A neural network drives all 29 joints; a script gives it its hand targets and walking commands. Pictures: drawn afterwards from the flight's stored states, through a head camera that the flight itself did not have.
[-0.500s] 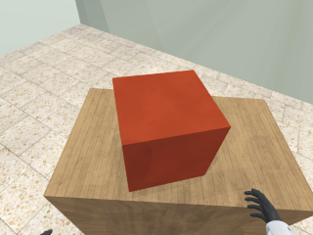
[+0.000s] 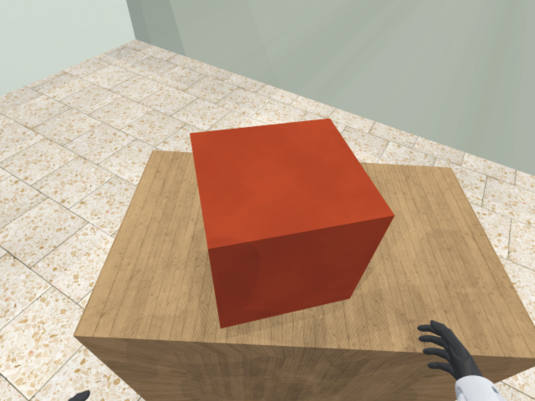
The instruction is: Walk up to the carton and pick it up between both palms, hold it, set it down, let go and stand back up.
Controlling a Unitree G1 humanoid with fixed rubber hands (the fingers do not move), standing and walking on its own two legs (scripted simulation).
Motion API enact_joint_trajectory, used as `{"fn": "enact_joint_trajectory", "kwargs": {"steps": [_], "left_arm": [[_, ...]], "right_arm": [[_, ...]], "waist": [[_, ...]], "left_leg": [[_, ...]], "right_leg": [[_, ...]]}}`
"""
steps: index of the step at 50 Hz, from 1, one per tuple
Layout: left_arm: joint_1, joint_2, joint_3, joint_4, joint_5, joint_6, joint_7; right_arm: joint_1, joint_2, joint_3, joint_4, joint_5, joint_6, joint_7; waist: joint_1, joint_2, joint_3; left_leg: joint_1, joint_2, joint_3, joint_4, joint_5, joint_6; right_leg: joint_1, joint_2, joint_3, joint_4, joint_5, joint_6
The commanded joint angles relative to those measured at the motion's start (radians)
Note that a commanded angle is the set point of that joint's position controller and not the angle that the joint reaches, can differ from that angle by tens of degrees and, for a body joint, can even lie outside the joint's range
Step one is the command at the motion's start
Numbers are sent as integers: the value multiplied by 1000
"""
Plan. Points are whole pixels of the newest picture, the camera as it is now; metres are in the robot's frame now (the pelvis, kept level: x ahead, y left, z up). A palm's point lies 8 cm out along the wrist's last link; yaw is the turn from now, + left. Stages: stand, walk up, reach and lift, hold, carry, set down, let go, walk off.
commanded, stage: stand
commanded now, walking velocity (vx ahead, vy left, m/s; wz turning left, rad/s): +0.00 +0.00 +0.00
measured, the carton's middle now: (275, 222) +0.43 +0.01 +0.00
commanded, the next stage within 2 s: none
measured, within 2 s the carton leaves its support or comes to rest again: neither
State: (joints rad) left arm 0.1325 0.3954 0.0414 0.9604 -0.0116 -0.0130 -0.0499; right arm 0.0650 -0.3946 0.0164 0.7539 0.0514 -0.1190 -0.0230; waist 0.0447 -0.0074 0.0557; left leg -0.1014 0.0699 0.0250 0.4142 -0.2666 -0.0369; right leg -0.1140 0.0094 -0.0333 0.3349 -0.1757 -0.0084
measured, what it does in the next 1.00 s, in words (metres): stands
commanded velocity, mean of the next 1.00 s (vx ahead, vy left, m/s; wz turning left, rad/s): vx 0.00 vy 0.00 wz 0.00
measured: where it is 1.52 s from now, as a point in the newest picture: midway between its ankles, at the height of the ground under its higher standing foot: outside the picture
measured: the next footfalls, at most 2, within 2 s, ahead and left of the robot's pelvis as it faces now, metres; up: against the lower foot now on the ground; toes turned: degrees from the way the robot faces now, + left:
none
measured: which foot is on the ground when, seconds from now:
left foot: down 0.00-1.00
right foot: down 0.00-1.00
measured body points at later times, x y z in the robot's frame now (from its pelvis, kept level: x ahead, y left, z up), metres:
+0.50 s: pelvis +0.00 +0.00 +0.00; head +0.01 +0.02 +0.45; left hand +0.10 +0.32 -0.12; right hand +0.21 -0.29 -0.05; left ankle -0.02 +0.13 -0.75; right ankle +0.01 -0.12 -0.74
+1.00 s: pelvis +0.00 +0.00 +0.00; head +0.01 +0.02 +0.45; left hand +0.11 +0.32 -0.12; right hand +0.21 -0.29 -0.05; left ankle -0.02 +0.13 -0.75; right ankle +0.01 -0.12 -0.74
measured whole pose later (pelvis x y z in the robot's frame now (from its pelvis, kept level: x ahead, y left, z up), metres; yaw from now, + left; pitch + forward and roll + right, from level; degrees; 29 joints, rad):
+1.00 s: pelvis +0.00 +0.00 +0.00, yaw +0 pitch -3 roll -2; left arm 0.12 0.40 0.04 0.96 -0.01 0.00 -0.05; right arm 0.07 -0.41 0.02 0.73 0.05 -0.12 -0.02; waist 0.03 0.00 0.06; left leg -0.10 0.07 0.03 0.42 -0.27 -0.03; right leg -0.12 0.01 -0.03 0.34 -0.18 -0.01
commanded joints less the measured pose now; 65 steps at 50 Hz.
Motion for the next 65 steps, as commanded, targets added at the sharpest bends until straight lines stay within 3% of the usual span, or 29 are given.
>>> {"fn": "enact_joint_trajectory", "kwargs": {"steps": [1, 2, 3, 6, 10, 11, 14, 16, 19, 22, 23, 24, 26, 28, 31, 38, 41, 42, 43, 44, 45, 46, 48, 50, 51, 55, 60, 64, 65], "left_arm": [[-52, 185, 34, -27, 10, -10, -6], [-46, 191, 28, -21, 9, -10, -6], [-80, 193, 31, -25, 18, -14, -4], [-61, 202, 29, -19, 13, -9, -1], [-64, 196, 37, -26, 11, -7, -5], [-67, 199, 45, -28, 16, -7, -1], [-70, 188, 30, -25, 19, 3, -5], [-80, 198, 35, -28, 12, -1, -4], [-67, 201, 37, -26, 13, -7, -1], [-94, 191, 41, -31, 15, -3, 3], [-91, 202, 33, -33, 21, -2, 1], [-86, 186, 42, -32, 15, 0, 4], [-99, 185, 33, -29, 12, 3, -4], [-92, 174, 34, -31, 6, 1, -9], [-85, 199, 44, -31, 3, -3, -4], [-99, 184, 36, -26, 9, -3, -5], [-88, 175, 33, -29, 9, 4, -5], [-68, 163, 35, -28, 5, -2, -4], [-61, 163, 29, -16, 13, 1, 0], [-81, 202, 36, -22, 19, -1, -3], [-84, 184, 32, -23, 10, 5, -3], [-59, 190, 36, -16, 12, 1, -8], [-100, 194, 38, -32, 13, 5, -4], [-89, 205, 46, -34, 13, 6, -1], [-118, 222, 49, -39, 25, 4, -5], [-75, 153, 30, -30, 10, 2, -9], [-110, 209, 40, -35, 16, 1, -5], [-101, 168, 30, -25, 15, 1, -8], [-92, 187, 38, -28, 3, 5, -6]], "right_arm": [[11, -213, -62, 12, -87, 99, -9], [14, -196, -59, 6, -78, 101, -7], [15, -183, -57, 8, -82, 102, -8], [12, -165, -54, -1, -77, 97, -5], [-5, -201, -61, -6, -82, 99, 0], [-15, -197, -56, -8, -96, 99, 0], [7, -211, -70, -12, -77, 98, 5], [14, -188, -58, -12, -85, 100, -3], [2, -193, -58, -5, -83, 102, -6], [-15, -174, -52, -19, -83, 103, -5], [0, -170, -48, -8, -80, 102, -6], [-1, -176, -58, -10, -91, 99, -5], [-14, -176, -49, -14, -80, 94, -3], [12, -191, -54, 4, -81, 97, -11], [10, -201, -58, -8, -82, 91, -1], [17, -189, -55, -3, -86, 97, -6], [-19, -192, -59, -27, -80, 95, -11], [-19, -198, -54, -27, -92, 97, -9], [0, -202, -63, -8, -86, 97, -11], [11, -190, -54, -14, -80, 94, -8], [2, -202, -59, -26, -82, 97, -3], [-3, -184, -52, -19, -84, 91, -1], [18, -197, -50, -9, -82, 101, -2], [20, -186, -56, -15, -88, 99, -2], [19, -192, -60, -13, -88, 98, -3], [3, -223, -63, -22, -87, 100, -9], [6, -188, -55, -33, -77, 89, 0], [23, -197, -55, -23, -84, 90, -12], [0, -202, -54, -23, -88, 91, -12]], "waist": [[-56, 364, 61], [-59, 354, 45], [-70, 381, 109], [-58, 304, 35], [-51, 328, 76], [-51, 368, 99], [-64, 303, 60], [-72, 379, 101], [-57, 346, 44], [-65, 359, 86], [-60, 309, 45], [-63, 371, 71], [-54, 298, 67], [-61, 418, 101], [-59, 363, 44], [-72, 382, 69], [-56, 289, 29], [-43, 351, 65], [-50, 332, 70], [-52, 303, 50], [-61, 358, 67], [-44, 311, 61], [-67, 377, 85], [-64, 354, 101], [-65, 278, 126], [-57, 365, 67], [-66, 316, 53], [-68, 353, 57], [-53, 363, 54]], "left_leg": [[-67, 41, -63, -140, -57, 47], [-46, 30, -57, -132, -113, 46], [-69, 39, -65, -138, -86, 51], [-68, 40, -55, -124, -78, 46], [-102, 39, -57, -143, -87, 53], [-96, 32, -52, -140, -152, 57], [-73, 36, -55, -122, -95, 51], [-78, 25, -61, -147, -124, 54], [-69, 37, -58, -132, -49, 46], [-79, 28, -50, -126, -103, 48], [-71, 25, -48, -131, -98, 42], [-72, 22, -53, -127, -101, 54], [-71, 30, -54, -131, -75, 40], [-57, 26, -57, -145, -69, 51], [-64, 30, -69, -140, -166, 57], [-68, 34, -57, -151, -114, 51], [-63, 33, -55, -130, -57, 32], [-90, 27, -56, -133, -56, 46], [-69, 34, -56, -144, -63, 45], [-76, 43, -60, -140, -58, 46], [-84, 28, -49, -131, -75, 45], [-82, 35, -47, -130, -81, 39], [-88, 28, -56, -141, -189, 46], [-83, 23, -70, -134, -253, 54], [-115, 27, -52, -115, -164, 57], [-72, 25, -65, -134, -145, 50], [-88, 35, -58, -115, -65, 42], [-84, 42, -65, -142, -43, 52], [-62, 39, -67, -127, -66, 47]], "right_leg": [[-90, -162, 168, -46, 39, -38], [-128, -161, 176, -71, -103, -33], [-130, -152, 162, -57, -68, -37], [-84, -155, 168, -78, -26, -41], [-90, -159, 154, -58, -20, -40], [-134, -163, 181, -68, -126, -37], [-102, -158, 159, -77, -47, -41], [-140, -166, 177, -82, -73, -37], [-84, -155, 148, -46, 18, -37], [-132, -157, 171, -78, -72, -36], [-88, -152, 153, -66, -83, -35], [-111, -165, 172, -75, -100, -35], [-99, -161, 163, -78, -48, -46], [-131, -177, 190, -69, -34, -41], [-121, -158, 181, -85, -168, -36], [-105, -152, 156, -42, -45, -32], [-70, -143, 141, -50, -6, -32], [-78, -156, 154, -50, 4, -38], [-80, -166, 160, -49, 51, -39], [-67, -160, 150, -47, 39, -43], [-78, -162, 156, -40, 33, -40], [-83, -154, 150, -30, 5, -35], [-145, -162, 180, -67, -183, -39], [-204, -160, 195, -110, -291, -41], [-167, -148, 166, -79, -214, -50], [-138, -164, 174, -66, -117, -38], [-81, -160, 153, -55, -24, -39], [-79, -167, 135, -27, 45, -42], [-93, -157, 155, -46, -45, -42]]}}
